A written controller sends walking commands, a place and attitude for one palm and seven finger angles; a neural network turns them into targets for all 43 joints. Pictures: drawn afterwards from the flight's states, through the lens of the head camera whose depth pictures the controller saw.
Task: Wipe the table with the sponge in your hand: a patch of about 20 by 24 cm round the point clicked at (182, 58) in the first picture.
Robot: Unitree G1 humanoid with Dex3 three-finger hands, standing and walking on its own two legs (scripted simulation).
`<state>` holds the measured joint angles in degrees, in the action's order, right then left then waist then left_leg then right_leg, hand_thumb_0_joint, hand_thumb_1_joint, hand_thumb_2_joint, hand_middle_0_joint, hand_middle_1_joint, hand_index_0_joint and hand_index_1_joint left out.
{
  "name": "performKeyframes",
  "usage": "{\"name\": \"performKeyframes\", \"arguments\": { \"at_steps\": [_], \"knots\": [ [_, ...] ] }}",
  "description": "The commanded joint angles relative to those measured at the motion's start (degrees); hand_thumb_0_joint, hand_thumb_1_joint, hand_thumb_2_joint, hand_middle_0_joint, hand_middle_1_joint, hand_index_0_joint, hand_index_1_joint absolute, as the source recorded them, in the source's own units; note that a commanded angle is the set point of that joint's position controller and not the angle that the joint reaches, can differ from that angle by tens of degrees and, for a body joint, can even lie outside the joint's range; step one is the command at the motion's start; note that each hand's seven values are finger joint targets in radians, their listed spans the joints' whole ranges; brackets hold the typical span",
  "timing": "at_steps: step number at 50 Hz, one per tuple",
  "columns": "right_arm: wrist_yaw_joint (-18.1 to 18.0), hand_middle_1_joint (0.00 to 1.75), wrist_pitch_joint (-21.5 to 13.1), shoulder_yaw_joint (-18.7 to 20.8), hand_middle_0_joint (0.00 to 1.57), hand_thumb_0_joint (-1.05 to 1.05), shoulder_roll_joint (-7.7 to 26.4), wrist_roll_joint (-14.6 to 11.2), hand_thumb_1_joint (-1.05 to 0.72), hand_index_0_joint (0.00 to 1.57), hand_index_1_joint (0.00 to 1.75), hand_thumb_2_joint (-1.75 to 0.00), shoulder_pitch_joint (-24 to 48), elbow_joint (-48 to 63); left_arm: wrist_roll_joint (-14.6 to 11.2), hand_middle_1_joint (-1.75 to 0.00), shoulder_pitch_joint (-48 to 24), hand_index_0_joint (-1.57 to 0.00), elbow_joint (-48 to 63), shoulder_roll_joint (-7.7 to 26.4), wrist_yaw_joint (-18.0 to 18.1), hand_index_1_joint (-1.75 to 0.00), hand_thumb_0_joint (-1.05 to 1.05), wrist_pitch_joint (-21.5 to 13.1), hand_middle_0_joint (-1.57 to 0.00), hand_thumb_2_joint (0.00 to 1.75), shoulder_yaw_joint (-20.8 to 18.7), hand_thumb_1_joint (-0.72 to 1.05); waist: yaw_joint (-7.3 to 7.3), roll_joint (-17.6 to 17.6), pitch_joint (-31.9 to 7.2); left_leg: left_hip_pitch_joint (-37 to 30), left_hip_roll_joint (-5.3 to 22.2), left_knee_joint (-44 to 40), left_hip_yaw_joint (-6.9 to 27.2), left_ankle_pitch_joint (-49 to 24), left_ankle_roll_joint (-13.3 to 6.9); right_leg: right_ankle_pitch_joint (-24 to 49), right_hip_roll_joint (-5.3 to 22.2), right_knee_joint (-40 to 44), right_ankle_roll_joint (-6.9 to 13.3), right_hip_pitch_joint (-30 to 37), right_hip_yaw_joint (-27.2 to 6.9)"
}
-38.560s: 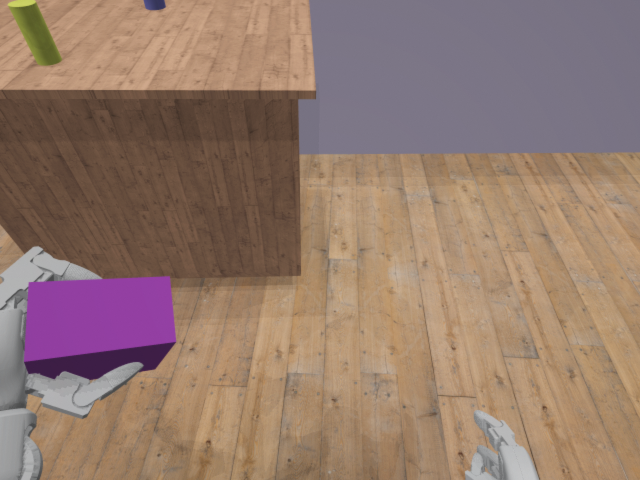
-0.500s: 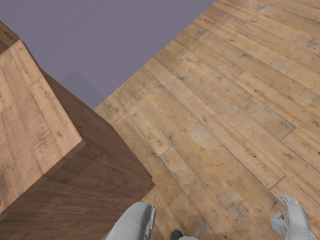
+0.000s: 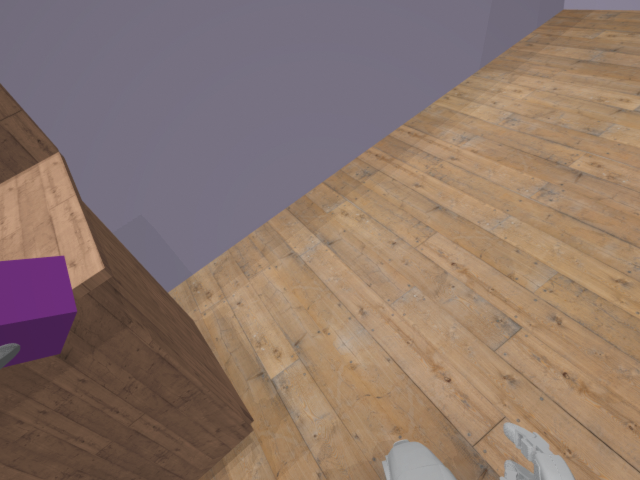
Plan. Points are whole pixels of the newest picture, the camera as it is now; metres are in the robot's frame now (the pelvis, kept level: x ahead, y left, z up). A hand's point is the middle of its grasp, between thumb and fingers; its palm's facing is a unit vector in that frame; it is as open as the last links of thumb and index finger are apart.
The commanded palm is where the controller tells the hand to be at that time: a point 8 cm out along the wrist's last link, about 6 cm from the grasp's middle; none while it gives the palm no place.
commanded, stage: bring the hand home and regain balance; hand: left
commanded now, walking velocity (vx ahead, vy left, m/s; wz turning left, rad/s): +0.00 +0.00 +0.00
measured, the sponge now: (18, 314) +0.25 +0.25 +0.24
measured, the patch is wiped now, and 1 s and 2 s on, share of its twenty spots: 1.00 1.00 1.00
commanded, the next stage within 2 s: come to a stop and stand still in 1.18 s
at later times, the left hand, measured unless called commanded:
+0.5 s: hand out of the picture -0.04 +0.16 +0.25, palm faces +0.56 -0.78 -0.28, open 9.9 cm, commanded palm -0.12 +0.17 +0.22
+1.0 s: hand out of the picture -0.16 +0.10 +0.21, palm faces +0.40 -0.85 -0.34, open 10.0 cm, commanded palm -0.22 +0.15 +0.22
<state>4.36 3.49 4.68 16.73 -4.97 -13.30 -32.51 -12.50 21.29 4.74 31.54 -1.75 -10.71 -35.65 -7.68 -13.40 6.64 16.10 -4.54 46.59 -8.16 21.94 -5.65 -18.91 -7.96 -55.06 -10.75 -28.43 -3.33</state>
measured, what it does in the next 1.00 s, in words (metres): walks backwards: left foot, then right foot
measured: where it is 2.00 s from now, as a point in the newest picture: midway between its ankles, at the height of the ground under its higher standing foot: outside the picture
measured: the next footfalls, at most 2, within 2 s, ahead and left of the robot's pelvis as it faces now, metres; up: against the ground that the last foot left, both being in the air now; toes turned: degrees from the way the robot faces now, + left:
left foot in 0.02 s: +0.10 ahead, +0.08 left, +0.00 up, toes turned +7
right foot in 0.20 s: -0.04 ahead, -0.22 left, +0.00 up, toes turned +5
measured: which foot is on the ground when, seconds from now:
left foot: up 0.00-0.00, down 0.02-0.22, up 0.24-0.42, down 0.44-0.70, up 0.72-0.92, down 0.94-1.00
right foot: up 0.00-0.18, down 0.20-0.42, up 0.44-0.66, down 0.68-1.00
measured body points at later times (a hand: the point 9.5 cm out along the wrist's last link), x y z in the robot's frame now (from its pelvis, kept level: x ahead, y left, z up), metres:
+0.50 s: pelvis -0.26 -0.12 +0.02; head -0.28 -0.11 +0.47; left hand -0.08 +0.20 +0.27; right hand -0.05 -0.31 -0.04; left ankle -0.23 -0.04 -0.70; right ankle -0.15 -0.23 -0.65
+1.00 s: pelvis -0.37 -0.14 +0.04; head -0.39 -0.13 +0.49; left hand -0.19 +0.15 +0.23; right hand -0.19 -0.37 -0.02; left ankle -0.34 -0.02 -0.70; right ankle -0.31 -0.23 -0.69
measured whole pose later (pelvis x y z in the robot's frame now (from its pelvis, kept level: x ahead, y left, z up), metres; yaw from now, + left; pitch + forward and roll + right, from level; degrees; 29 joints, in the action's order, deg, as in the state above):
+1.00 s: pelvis -0.37 -0.14 +0.04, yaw +2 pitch -3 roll +0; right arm -3.0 -4.0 0.1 13.1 0.3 -11.7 -34.5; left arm -1.1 24.2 23.7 18.9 5.8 -10.9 -17.4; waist -0.5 0.4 -0.5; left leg 13.0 -0.1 28.5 0.1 12.7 -1.1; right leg -12.7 -1.9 -27.9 1.5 -14.2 2.0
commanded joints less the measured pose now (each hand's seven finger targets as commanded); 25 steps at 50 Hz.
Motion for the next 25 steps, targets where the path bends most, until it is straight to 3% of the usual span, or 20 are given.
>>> {"name": "performKeyframes", "arguments": {
  "at_steps": [1,2,3,4,5,6,7,8,9,10,11,12,13,15,16,18,20,22,24,25],
  "knots": [
    [-1.58,0.30,-11.37,-2.18,0.20,0.00,4.23,1.76,-0.90,0.20,0.30,-0.90,15.75,13.86,4.89,-1.60,-12.26,-1.20,12.53,-0.11,0.26,-1.60,0.00,-2.86,-1.20,1.30,12.00,0.10,10.61,-6.12,-2.53,17.30,21.96,-24.83,13.25,-12.38,-5.09,-6.49,7.61,-67.76,21.73,-10.13,-13.03],
    [-1.91,0.30,-12.33,-2.84,0.20,0.00,2.36,1.77,-0.90,0.20,0.30,-0.90,13.39,13.40,4.82,-1.60,-19.46,-1.20,17.33,-6.11,0.22,-1.60,0.00,-4.95,-1.20,1.30,16.77,0.10,10.37,3.75,-2.83,16.04,20.07,-22.59,16.50,0.37,-5.91,-3.44,10.32,-52.98,6.22,-16.31,-12.45],
    [-3.02,0.30,-13.21,-3.49,0.20,0.00,1.05,2.01,-0.90,0.20,0.30,-0.90,9.78,12.56,6.56,-1.60,-26.34,-1.20,24.81,-3.50,1.76,-1.60,0.00,-6.03,-1.20,1.30,15.47,0.10,11.96,10.70,-3.97,23.62,19.83,-23.24,17.21,7.47,-8.60,-2.73,12.80,-43.40,6.74,-10.59,-10.77],
    [-3.94,0.30,-14.13,-3.84,0.20,0.00,0.42,2.49,-0.90,0.20,0.30,-0.90,9.50,11.04,8.79,-1.60,-33.14,-1.20,31.68,0.14,3.06,-1.60,0.00,-6.92,-1.20,1.30,15.40,0.10,12.59,16.19,-5.99,24.59,15.37,-23.04,11.08,11.49,-4.98,1.06,11.01,-25.80,8.39,-2.02,0.79],
    [-4.63,0.30,-15.74,-3.12,0.20,0.00,1.45,2.73,-0.90,0.20,0.30,-0.90,8.72,11.72,10.27,-1.60,-38.67,-1.20,39.53,3.79,4.11,-1.60,0.00,-8.04,-1.20,1.30,12.99,0.10,11.85,10.61,-11.78,19.09,13.00,-23.29,5.79,16.12,-1.70,1.08,8.68,-10.85,8.37,3.36,9.72],
    [-5.13,0.30,-17.24,-2.56,0.20,0.00,2.56,3.10,-0.90,0.20,0.30,-0.90,6.86,10.79,11.17,-1.60,-40.13,-1.20,45.02,7.73,5.30,-1.60,0.00,-8.74,-1.20,1.30,9.59,0.10,11.08,-1.23,-17.19,10.68,11.55,-20.83,5.04,20.88,0.47,-0.46,6.57,-0.70,8.58,4.82,14.28],
    [-5.32,0.30,-17.38,-2.33,0.20,0.00,3.79,3.75,-0.90,0.20,0.30,-0.90,6.57,10.48,12.23,-1.60,-39.77,-1.20,48.77,12.78,6.35,-1.60,0.00,-7.91,-1.20,1.30,6.51,0.10,11.28,-14.38,-19.18,8.44,11.71,-18.75,5.90,27.58,1.93,-1.59,5.52,5.19,9.12,7.17,16.67],
    [-5.75,0.30,-17.62,-2.66,0.20,0.00,2.36,3.41,-0.90,0.20,0.30,-0.90,7.99,10.22,11.79,-1.60,-37.97,-1.20,50.55,10.26,6.55,-1.60,0.00,-7.80,-1.20,1.30,6.77,0.10,11.22,-17.72,-19.62,8.24,11.40,-15.71,6.16,29.33,2.78,-6.03,5.72,12.10,9.50,10.05,17.29],
    [-6.05,0.30,-16.70,-2.52,0.20,0.00,1.53,3.63,-0.90,0.20,0.30,-0.90,7.52,9.13,11.79,-1.60,-35.48,-1.20,50.00,10.94,6.30,-1.60,0.00,-6.90,-1.20,1.30,5.72,0.10,11.49,-12.38,-16.96,10.31,8.31,-7.40,0.95,22.61,4.95,-10.71,6.00,19.71,10.49,9.65,12.25],
    [-6.38,0.30,-15.04,-1.76,0.20,0.00,0.80,3.65,-0.90,0.20,0.30,-0.90,7.98,8.49,11.62,-1.60,-35.23,-1.20,49.07,14.06,5.79,-1.60,0.00,-6.55,-1.20,1.30,2.33,0.10,11.61,1.32,-15.89,8.62,2.31,12.76,-3.65,14.06,6.76,-12.86,9.91,29.37,14.86,2.86,0.29],
    [-6.72,0.30,-12.40,-1.34,0.20,0.00,0.28,3.20,-0.90,0.20,0.30,-0.90,10.47,8.60,10.62,-1.60,-33.38,-1.20,43.50,15.82,5.31,-1.60,0.00,-5.57,-1.20,1.30,0.49,0.10,10.68,18.15,-17.14,5.07,0.07,41.13,4.37,5.74,6.71,-16.25,20.19,36.85,21.67,-8.62,-21.15],
    [-5.93,0.30,-10.27,-0.73,0.20,0.00,2.16,3.36,-0.90,0.20,0.30,-0.90,10.55,8.19,10.24,-1.60,-33.89,-1.20,39.97,12.36,4.45,-1.60,0.00,-5.01,-1.20,1.30,2.79,0.10,9.28,26.90,-16.38,10.42,-0.53,54.64,14.79,0.97,8.33,-27.40,28.69,45.04,26.44,-14.23,-38.82],
    [-5.67,0.30,-9.96,-1.69,0.20,0.00,0.82,3.68,-0.90,0.20,0.30,-0.90,12.12,8.36,9.14,-1.60,-36.01,-1.20,36.93,10.46,4.66,-1.60,0.00,-5.45,-1.20,1.30,2.41,0.10,8.20,24.86,-7.38,14.84,3.87,54.05,18.78,-1.66,7.64,-33.90,29.37,46.72,26.00,-17.08,-37.07],
    [-6.11,0.30,-8.38,-2.66,0.20,0.00,-0.96,4.23,-0.90,0.20,0.30,-0.90,11.01,8.01,8.05,-1.60,-30.00,-1.20,24.31,5.49,4.82,-1.60,0.00,-3.91,-1.20,1.30,4.45,0.10,7.65,10.09,-5.19,15.31,4.35,36.57,12.69,-0.95,6.75,-25.49,22.80,40.40,21.80,-7.16,-23.01],
    [-6.19,0.30,-8.08,-2.60,0.20,0.00,-0.44,4.35,-0.90,0.20,0.30,-0.90,10.15,7.86,8.24,-1.60,-29.02,-1.20,21.50,3.86,4.92,-1.60,0.00,-3.58,-1.20,1.30,6.12,0.10,7.63,10.14,-6.35,11.51,3.87,26.84,10.69,1.50,6.12,-23.47,21.43,39.80,20.74,-4.30,-20.42],
    [-6.07,0.30,-8.46,-3.09,0.20,0.00,0.30,4.21,-0.90,0.20,0.30,-0.90,7.73,8.73,9.12,-1.60,-22.70,-1.20,17.11,-0.57,4.60,-1.60,0.00,-2.24,-1.20,1.30,10.08,0.10,8.35,21.09,-7.64,-0.74,3.81,1.51,8.48,9.05,3.90,-19.23,18.13,38.41,17.01,-2.68,-12.03],
    [-5.96,0.30,-9.69,-3.97,0.20,0.00,1.11,4.45,-0.90,0.20,0.30,-0.90,6.62,9.49,10.23,-1.60,-21.34,-1.20,20.03,-2.74,4.76,-1.60,0.00,-2.95,-1.20,1.30,12.89,0.10,7.20,16.02,-10.17,-4.79,2.33,-27.49,5.73,3.99,2.71,-9.56,9.66,25.45,11.17,7.20,-2.69],
    [-5.65,0.30,-10.76,-3.14,0.20,0.00,1.71,3.87,-0.90,0.20,0.30,-0.90,8.78,13.52,10.52,-1.60,-19.78,-1.20,22.63,-2.67,5.78,-1.60,0.00,-4.53,-1.20,1.30,12.36,0.10,7.35,0.90,-6.92,2.06,21.12,-34.34,29.52,5.78,-6.91,0.12,4.24,-8.02,6.18,1.00,0.06],
    [-4.32,0.30,-9.96,-4.26,0.20,0.00,-0.70,4.38,-0.90,0.20,0.30,-0.90,11.80,12.86,9.79,-1.60,-13.12,-1.20,27.94,-2.09,5.58,-1.60,0.00,-3.80,-1.20,1.30,10.87,0.10,7.56,1.02,-5.18,12.72,20.48,-37.39,35.78,18.30,-7.62,1.11,5.33,-18.49,8.03,-1.13,-4.29],
    [-4.54,0.30,-10.55,-4.28,0.20,0.00,-0.30,4.45,-0.90,0.20,0.30,-0.90,12.80,11.89,9.66,-1.60,-12.00,-1.20,31.90,-0.31,6.15,-1.60,0.00,-4.44,-1.20,1.30,8.64,0.10,8.03,7.76,-3.05,13.16,20.18,-36.41,32.97,18.32,-7.25,1.48,5.87,-17.08,8.86,-2.27,-3.09]
  ]
}}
